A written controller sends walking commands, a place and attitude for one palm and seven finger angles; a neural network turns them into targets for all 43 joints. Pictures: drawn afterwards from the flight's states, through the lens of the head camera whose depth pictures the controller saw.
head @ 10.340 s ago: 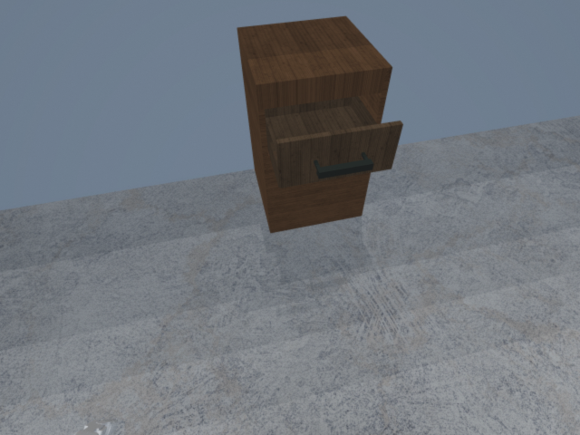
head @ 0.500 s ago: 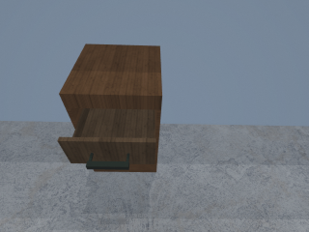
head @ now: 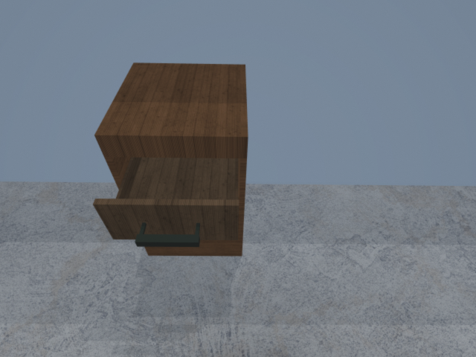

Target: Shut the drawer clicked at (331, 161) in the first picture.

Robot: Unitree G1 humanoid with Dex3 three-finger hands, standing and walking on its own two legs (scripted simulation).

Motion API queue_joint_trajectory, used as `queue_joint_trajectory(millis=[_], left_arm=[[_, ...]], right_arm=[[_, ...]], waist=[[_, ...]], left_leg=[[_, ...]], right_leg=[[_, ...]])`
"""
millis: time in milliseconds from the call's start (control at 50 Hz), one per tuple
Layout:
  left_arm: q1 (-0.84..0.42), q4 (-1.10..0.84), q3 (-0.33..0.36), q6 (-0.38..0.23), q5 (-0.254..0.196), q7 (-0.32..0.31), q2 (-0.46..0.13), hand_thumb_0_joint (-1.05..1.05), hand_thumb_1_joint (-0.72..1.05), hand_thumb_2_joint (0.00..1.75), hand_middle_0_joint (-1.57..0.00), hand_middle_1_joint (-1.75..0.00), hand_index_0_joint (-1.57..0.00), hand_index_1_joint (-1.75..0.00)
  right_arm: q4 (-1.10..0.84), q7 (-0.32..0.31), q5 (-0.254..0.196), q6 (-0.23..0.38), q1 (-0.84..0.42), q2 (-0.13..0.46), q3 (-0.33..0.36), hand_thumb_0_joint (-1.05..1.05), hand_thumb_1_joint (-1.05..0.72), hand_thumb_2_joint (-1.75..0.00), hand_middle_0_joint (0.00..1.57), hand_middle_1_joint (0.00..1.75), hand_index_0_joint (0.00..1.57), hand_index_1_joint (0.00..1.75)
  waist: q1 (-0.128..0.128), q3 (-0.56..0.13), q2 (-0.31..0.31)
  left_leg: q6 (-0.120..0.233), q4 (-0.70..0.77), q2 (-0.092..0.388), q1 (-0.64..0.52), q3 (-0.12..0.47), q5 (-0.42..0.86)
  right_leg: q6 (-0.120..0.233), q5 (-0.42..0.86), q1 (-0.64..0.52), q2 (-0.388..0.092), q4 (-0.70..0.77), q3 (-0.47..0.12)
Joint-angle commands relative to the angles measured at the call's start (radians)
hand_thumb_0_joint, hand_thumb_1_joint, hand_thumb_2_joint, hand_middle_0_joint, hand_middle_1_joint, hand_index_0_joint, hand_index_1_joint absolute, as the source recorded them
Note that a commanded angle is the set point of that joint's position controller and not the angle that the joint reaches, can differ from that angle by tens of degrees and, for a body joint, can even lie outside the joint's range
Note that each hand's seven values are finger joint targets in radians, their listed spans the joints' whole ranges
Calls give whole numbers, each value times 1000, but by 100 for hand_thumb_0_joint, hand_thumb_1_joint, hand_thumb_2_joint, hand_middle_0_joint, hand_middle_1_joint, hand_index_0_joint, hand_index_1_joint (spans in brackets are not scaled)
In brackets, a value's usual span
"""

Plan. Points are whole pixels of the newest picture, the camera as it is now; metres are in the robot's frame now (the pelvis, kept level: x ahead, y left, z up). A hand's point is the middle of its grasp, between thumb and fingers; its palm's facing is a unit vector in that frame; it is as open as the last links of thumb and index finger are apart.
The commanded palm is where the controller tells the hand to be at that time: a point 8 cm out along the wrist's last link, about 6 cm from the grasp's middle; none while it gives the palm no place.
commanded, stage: come to a stop and stand still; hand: left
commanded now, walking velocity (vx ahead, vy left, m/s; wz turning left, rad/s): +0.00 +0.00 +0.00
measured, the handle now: (169, 233) +0.47 +0.22 -0.23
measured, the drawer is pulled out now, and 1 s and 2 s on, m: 0.18 0.18 0.18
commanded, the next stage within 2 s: look again from close up in 0.36 s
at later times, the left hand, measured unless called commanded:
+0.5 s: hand out of the picture -0.04 +0.18 -0.17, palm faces +0.02 -0.99 -0.16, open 7.4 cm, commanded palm none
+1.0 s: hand out of the picture +0.00 +0.17 -0.17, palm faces +0.03 -0.99 -0.15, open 7.3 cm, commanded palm none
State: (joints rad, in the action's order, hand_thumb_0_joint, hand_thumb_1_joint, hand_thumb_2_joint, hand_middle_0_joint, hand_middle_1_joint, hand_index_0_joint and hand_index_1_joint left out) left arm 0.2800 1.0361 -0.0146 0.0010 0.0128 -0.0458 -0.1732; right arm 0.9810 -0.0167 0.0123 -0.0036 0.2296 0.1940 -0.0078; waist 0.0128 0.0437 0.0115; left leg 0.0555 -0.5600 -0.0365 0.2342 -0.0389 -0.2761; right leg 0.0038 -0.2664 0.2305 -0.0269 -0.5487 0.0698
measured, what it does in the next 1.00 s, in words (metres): stands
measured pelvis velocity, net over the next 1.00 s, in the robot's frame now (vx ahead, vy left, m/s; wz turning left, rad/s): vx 0.02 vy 0.02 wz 0.00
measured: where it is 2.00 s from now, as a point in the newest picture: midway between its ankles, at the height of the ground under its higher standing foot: outside the picture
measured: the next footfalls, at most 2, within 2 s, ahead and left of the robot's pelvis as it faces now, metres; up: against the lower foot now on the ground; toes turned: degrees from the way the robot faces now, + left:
none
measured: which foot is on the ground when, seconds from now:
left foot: down 0.00-1.00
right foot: down 0.00-1.00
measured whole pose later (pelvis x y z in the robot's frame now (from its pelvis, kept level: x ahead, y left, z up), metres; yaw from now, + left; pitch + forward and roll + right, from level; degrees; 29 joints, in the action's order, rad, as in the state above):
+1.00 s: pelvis +0.02 +0.02 +0.01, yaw +0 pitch -2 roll +0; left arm 0.32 1.11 -0.02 -0.01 0.01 -0.04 -0.12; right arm 1.13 -0.03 0.01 0.03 0.30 0.14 -0.03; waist 0.00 0.02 -0.01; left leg 0.08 -0.41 -0.07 0.17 -0.04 -0.22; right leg -0.02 -0.22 0.17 -0.04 -0.42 0.05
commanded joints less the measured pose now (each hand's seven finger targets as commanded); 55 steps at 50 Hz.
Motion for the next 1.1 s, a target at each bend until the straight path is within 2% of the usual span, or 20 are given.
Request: queue_joint_trajectory(millis=[0,60,80,120,180,260,300,340,380,600,680,700,740,840,960,1080], left_arm=[[37,-76,22,-7,6,5,-113,0,90,90,-20,-30,-20,-30],[52,-87,26,-3,8,9,-117,0,90,90,-20,-30,-20,-30],[58,-89,26,-3,9,10,-118,0,90,90,-20,-30,-20,-30],[69,-91,27,-6,8,11,-113,0,90,90,-20,-30,-20,-30],[73,-90,27,-9,7,13,-106,0,90,90,-20,-30,-20,-30],[89,-74,26,-13,6,15,-92,0,90,90,-20,-30,-20,-30],[100,-60,22,-16,6,15,-85,0,90,90,-20,-30,-20,-30],[104,-46,19,-17,5,15,-82,0,90,90,-20,-30,-20,-30],[116,-30,17,-19,6,14,-70,0,90,90,-20,-30,-20,-30],[137,35,7,-30,3,7,-28,0,90,90,-20,-30,-20,-30],[140,47,6,-32,3,4,-19,0,90,90,-20,-30,-20,-30],[142,49,5,-33,2,4,-20,0,90,90,-20,-30,-20,-30],[136,54,6,-33,2,3,-21,0,90,90,-20,-30,-20,-30],[129,54,8,-30,2,0,-22,0,90,90,-20,-30,-20,-30],[126,57,8,-26,1,0,-18,0,90,90,-20,-30,-20,-30],[125,50,9,-25,1,0,-23,0,90,90,-20,-30,-20,-30]], right_arm=[[-67,8,10,0,44,109,19,0,-90,-90,20,30,20,30],[-66,11,13,0,54,117,21,0,-90,-90,20,30,20,30],[-67,11,13,0,56,119,21,0,-90,-90,20,30,20,30],[-61,11,13,2,63,117,21,0,-90,-90,20,30,20,30],[-46,10,12,5,82,112,19,0,-90,-90,20,30,20,30],[-19,8,9,14,96,103,14,0,-90,-90,20,30,20,30],[-5,7,7,16,98,96,12,0,-90,-90,20,30,20,30],[11,7,5,17,109,90,10,0,-90,-90,20,30,20,30],[23,6,4,18,112,86,11,0,-90,-90,20,30,20,30],[84,-2,-4,30,139,50,5,0,-90,-90,20,30,20,30],[98,-4,-5,36,136,40,3,0,-90,-90,20,30,20,30],[103,-5,-6,37,136,39,1,0,-90,-90,20,30,20,30],[108,-7,-6,37,136,37,0,0,-90,-90,20,30,20,30],[121,-9,-6,40,138,33,-3,0,-90,-90,20,30,20,30],[123,-10,-5,38,136,36,-4,0,-90,-90,20,30,20,30],[124,-9,-5,37,142,36,-3,0,-90,-90,20,30,20,30]], waist=[[-7,90,-14],[-14,79,3],[-16,79,-16],[-17,67,-35],[-13,55,-26],[-18,29,-3],[-20,38,-11],[-18,40,13],[-20,48,-3],[-13,37,-8],[-16,24,-7],[-16,15,-29],[-14,19,-34],[-15,16,-13],[-19,46,-13],[-17,42,-26]], left_leg=[[-3,225,121,149,167,-176],[2,266,123,171,181,-246],[4,270,122,184,186,-257],[3,263,115,174,179,-232],[2,272,119,159,181,-229],[7,294,129,156,197,-210],[5,293,125,162,194,-205],[5,303,127,152,196,-202],[5,303,125,153,196,-209],[0,292,128,82,169,-70],[0,280,128,50,156,16],[0,270,127,34,150,46],[0,263,128,17,144,89],[-1,256,130,-6,139,171],[-3,272,131,-1,144,153],[-3,279,129,-6,144,144]], right_leg=[[49,-179,39,-76,153,-123],[40,-200,32,-66,146,-111],[38,-202,25,-62,146,-113],[37,-197,25,-67,156,-123],[38,-195,32,-67,163,-125],[37,-128,-7,-64,150,-114],[37,-123,-13,-69,158,-118],[38,-116,-10,-70,164,-113],[35,-114,-8,-70,166,-113],[32,22,-28,-76,172,-103],[28,77,-44,-81,173,-100],[28,90,-49,-83,175,-100],[26,103,-44,-82,178,-101],[24,136,-63,-85,178,-93],[21,120,-62,-83,185,-88],[21,118,-73,-86,191,-84]])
